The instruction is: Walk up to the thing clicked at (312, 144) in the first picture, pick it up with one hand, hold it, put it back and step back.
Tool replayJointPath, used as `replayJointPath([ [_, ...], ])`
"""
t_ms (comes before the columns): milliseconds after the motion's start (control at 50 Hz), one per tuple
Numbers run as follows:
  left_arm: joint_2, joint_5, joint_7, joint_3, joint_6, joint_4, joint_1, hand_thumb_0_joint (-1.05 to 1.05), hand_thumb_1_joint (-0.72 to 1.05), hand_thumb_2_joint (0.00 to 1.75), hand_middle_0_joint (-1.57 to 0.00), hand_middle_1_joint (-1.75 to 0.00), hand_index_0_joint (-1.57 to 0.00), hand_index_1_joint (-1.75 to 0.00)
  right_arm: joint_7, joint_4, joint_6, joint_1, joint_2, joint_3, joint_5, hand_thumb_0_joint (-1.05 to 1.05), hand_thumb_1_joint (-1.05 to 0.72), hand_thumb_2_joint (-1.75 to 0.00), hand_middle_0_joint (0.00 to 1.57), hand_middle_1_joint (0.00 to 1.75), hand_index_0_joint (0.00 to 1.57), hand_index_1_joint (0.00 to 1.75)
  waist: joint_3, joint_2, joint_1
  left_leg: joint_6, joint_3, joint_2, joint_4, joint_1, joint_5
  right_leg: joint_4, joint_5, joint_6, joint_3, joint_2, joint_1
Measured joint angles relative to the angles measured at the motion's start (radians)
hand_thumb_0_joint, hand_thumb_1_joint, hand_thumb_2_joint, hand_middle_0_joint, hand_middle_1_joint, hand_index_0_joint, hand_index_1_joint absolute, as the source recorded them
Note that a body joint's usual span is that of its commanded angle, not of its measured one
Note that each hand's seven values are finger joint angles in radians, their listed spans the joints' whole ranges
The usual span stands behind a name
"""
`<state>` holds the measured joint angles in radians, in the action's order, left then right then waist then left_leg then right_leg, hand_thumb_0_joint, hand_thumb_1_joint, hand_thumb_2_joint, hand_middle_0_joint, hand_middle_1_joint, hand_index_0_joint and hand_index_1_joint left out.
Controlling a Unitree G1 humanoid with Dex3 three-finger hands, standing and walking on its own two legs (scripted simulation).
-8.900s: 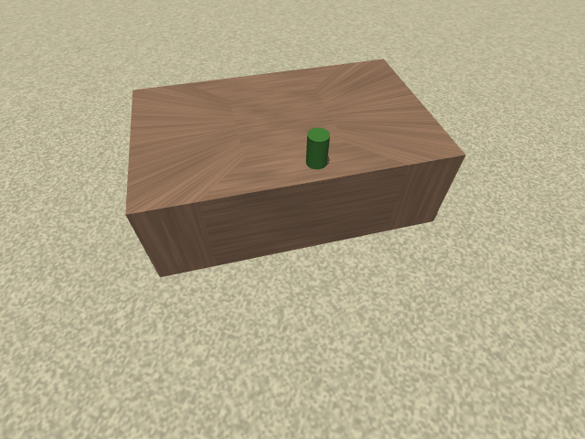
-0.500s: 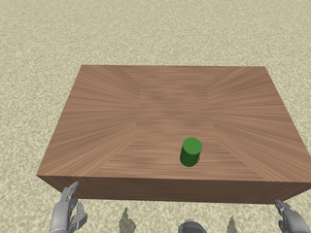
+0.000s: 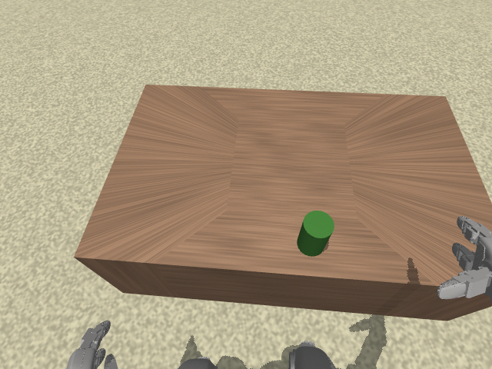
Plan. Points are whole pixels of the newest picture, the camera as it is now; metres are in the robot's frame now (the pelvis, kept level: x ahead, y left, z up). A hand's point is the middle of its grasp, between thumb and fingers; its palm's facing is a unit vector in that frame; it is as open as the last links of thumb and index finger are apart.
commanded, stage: go down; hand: right
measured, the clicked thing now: (314, 234) +0.45 -0.14 -0.27
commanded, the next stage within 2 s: approach in 0.80 s
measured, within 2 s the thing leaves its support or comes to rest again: neither
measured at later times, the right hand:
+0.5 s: hand (456, 219) +0.36 -0.32 +0.00, palm faces +0.08 +0.99 -0.10, open 17.7 cm
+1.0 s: hand (459, 203) +0.39 -0.33 +0.01, palm faces +0.07 +1.00 -0.07, open 17.7 cm
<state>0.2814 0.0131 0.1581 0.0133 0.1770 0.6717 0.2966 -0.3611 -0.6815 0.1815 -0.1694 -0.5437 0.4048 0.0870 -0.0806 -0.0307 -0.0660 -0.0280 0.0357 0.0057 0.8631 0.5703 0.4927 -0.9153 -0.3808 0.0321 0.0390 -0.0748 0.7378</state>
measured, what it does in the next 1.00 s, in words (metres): stands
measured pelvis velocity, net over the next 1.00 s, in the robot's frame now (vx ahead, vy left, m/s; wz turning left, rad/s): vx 0.00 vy -0.01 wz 0.02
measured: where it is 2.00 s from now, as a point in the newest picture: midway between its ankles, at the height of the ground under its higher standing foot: outside the picture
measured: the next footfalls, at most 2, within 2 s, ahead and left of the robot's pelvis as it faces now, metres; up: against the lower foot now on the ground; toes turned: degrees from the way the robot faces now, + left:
none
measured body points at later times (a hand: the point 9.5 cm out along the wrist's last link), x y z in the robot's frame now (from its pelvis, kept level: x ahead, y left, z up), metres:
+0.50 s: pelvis -0.01 +0.00 -0.01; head +0.08 -0.02 +0.43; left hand +0.06 +0.29 -0.10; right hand +0.36 -0.38 +0.01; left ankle -0.04 +0.14 -0.69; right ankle +0.04 -0.14 -0.69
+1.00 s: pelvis +0.00 -0.01 -0.01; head +0.10 -0.05 +0.43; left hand +0.05 +0.27 -0.10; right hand +0.38 -0.39 +0.02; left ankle -0.04 +0.14 -0.69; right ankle +0.04 -0.14 -0.69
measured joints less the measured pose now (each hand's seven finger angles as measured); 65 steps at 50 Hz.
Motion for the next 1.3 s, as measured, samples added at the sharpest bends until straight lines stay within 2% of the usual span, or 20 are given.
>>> replayJointPath([
  [200,0.013,-0.011,-0.033,0.002,-0.029,0.013,0.027,0.01,0.9,0.89,-0.2,-0.3,-0.2,-0.29,-0.079,-0.22,-0.222,-0.162,-0.059,0.061,-0.001,-0.01,0.59,-0.05,0.04,0.05,0.05,0.05,0.011,0.018,-0.001,0.004,-0.003,0.0,0.034,0.067,0.0,-0.017,0.009,0.002,-0.001,0.0,0.059],
  [400,0.023,-0.014,-0.055,0.016,-0.045,0.003,0.03,0.0,0.91,0.88,-0.2,-0.3,-0.21,-0.29,-0.118,-0.394,-0.335,-0.294,-0.125,0.091,-0.007,-0.01,0.6,-0.05,0.04,0.05,0.04,0.05,0.004,0.029,-0.02,0.004,-0.005,-0.006,0.035,0.103,-0.01,-0.018,0.018,0.001,-0.001,-0.005,0.094],
  [660,0.027,-0.014,-0.081,0.027,-0.065,-0.001,0.039,0.0,0.92,0.88,-0.2,-0.3,-0.21,-0.29,-0.146,-0.454,-0.393,-0.366,-0.163,0.111,0.002,-0.02,0.6,-0.05,0.04,0.05,0.04,0.05,0.003,0.038,-0.03,-0.003,-0.009,-0.006,0.032,0.132,-0.014,-0.028,0.013,-0.006,-0.004,-0.006,0.126],
  [960,0.022,-0.013,-0.109,0.025,-0.087,-0.006,0.046,0.0,0.92,0.88,-0.21,-0.31,-0.21,-0.29,-0.153,-0.46,-0.414,-0.382,-0.163,0.118,0.004,-0.02,0.6,-0.06,0.04,0.05,0.04,0.05,-0.011,0.041,-0.032,-0.013,-0.016,-0.004,0.015,0.124,-0.015,-0.032,0.0,-0.016,-0.012,-0.005,0.125],
  [1020,0.025,-0.015,-0.115,0.025,-0.084,-0.006,0.045,0.0,0.92,0.88,-0.21,-0.31,-0.21,-0.3,-0.155,-0.484,-0.438,-0.403,-0.167,0.114,0.016,-0.02,0.6,-0.05,0.03,0.05,0.04,0.05,-0.016,0.042,-0.033,-0.014,-0.015,-0.003,0.029,0.142,-0.011,-0.044,-0.002,-0.017,-0.01,-0.004,0.144],
  [1100,0.033,-0.025,-0.126,0.027,-0.073,-0.016,0.038,0.0,0.92,0.88,-0.21,-0.3,-0.21,-0.3,-0.164,-0.531,-0.505,-0.448,-0.174,0.114,0.039,-0.01,0.61,-0.05,0.03,0.05,0.04,0.05,-0.036,0.046,-0.039,-0.016,-0.016,-0.003,0.105,0.23,0.014,-0.11,-0.02,-0.019,-0.007,-0.003,0.23],
  [1220,0.047,-0.042,-0.142,0.043,-0.057,-0.052,0.013,0.0,0.92,0.89,-0.21,-0.3,-0.21,-0.3,-0.197,-0.521,-0.65,-0.494,-0.148,0.138,0.099,-0.01,0.61,-0.05,0.04,0.05,0.04,0.05,-0.079,0.05,-0.052,-0.02,-0.021,-0.011,0.328,0.465,0.092,-0.317,-0.083,-0.019,0.003,-0.01,0.463],
  [1300,0.039,-0.057,-0.149,0.06,-0.057,-0.074,-0.021,0.0,0.92,0.89,-0.2,-0.3,-0.21,-0.3,-0.213,-0.501,-0.724,-0.518,-0.127,0.169,0.119,-0.01,0.59,-0.04,0.05,0.04,0.05,0.04,-0.101,0.049,-0.068,-0.022,-0.02,-0.023,0.502,0.643,0.148,-0.484,-0.13,-0.016,0.019,-0.02,0.644],
])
